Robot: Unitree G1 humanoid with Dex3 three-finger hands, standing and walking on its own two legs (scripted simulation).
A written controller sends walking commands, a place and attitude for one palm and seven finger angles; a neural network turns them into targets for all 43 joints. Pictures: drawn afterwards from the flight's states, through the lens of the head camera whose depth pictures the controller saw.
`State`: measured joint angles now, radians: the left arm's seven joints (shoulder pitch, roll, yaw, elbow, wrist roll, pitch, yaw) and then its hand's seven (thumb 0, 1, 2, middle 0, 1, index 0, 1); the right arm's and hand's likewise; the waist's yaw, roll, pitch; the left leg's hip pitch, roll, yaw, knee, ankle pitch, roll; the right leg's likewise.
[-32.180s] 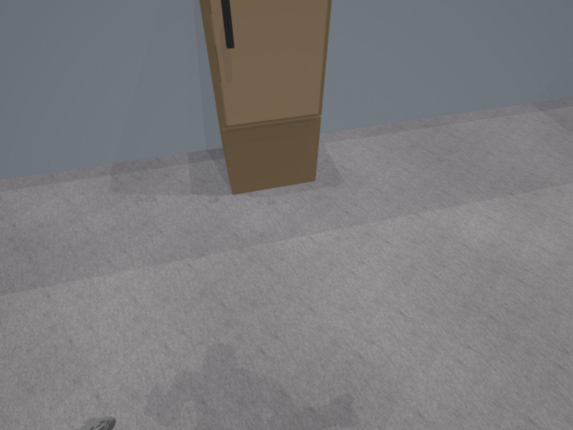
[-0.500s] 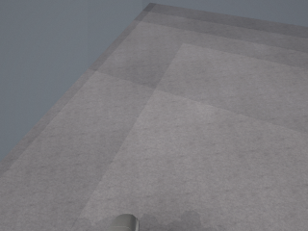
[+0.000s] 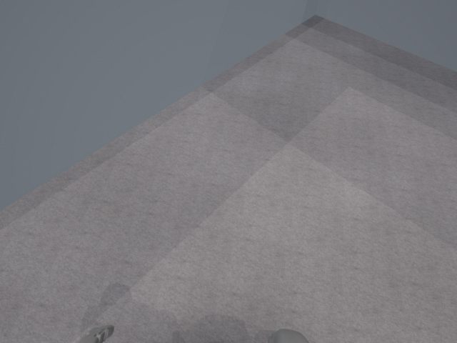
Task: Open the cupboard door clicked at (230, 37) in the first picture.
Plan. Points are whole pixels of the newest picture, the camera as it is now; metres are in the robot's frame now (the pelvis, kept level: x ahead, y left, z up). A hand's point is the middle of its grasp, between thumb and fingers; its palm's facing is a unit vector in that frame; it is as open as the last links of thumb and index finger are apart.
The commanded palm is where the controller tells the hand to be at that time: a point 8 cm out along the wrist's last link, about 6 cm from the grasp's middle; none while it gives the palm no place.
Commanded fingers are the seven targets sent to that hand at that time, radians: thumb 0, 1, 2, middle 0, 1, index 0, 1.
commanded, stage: turn to face it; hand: left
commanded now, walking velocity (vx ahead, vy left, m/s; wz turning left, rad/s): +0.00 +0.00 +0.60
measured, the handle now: out of the picture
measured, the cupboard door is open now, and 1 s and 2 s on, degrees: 39 39 39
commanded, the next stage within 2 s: none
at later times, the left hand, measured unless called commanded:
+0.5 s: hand out of the picture +0.00 +0.18 -0.17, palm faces +0.36 -0.90 -0.25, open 7.3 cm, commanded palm none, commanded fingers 0.00 0.90 0.90 -0.20 -0.30 -0.20 -0.30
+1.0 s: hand out of the picture +0.02 +0.18 -0.15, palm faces +0.56 -0.78 -0.29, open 7.3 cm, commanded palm none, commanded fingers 0.00 0.90 0.90 -0.20 -0.30 -0.20 -0.30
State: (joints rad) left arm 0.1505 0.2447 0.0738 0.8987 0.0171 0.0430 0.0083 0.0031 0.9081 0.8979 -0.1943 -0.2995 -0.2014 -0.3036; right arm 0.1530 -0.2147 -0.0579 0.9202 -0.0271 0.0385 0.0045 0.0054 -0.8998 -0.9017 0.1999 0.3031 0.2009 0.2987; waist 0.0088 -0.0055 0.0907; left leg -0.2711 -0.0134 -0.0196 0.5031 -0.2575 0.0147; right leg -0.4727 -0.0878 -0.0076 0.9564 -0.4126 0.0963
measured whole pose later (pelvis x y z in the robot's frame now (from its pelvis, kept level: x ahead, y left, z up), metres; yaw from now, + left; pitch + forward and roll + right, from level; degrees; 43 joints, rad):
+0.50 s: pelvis +0.01 -0.03 -0.01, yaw +20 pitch +1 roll +2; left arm 0.22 0.21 0.06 0.91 0.02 0.00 0.02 0.00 0.91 0.90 -0.20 -0.30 -0.21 -0.30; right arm 0.10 -0.23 -0.07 0.94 -0.01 0.07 0.03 0.01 -0.91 -0.90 0.19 0.30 0.19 0.30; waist 0.00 -0.04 0.13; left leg -0.34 0.01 0.10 0.68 -0.39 -0.04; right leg -0.20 -0.17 -0.28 0.60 -0.39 0.01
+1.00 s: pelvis +0.04 -0.05 -0.01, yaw +35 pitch +1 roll +1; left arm 0.14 0.19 0.04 0.86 0.02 0.00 0.02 0.00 0.91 0.90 -0.20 -0.30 -0.20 -0.30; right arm 0.18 -0.24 -0.09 0.95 -0.02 0.07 0.00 0.01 -0.90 -0.90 0.20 0.30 0.20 0.30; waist -0.02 0.05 0.09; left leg -0.43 -0.06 -0.09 0.86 -0.47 -0.03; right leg -0.29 -0.04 -0.07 0.60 -0.33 -0.01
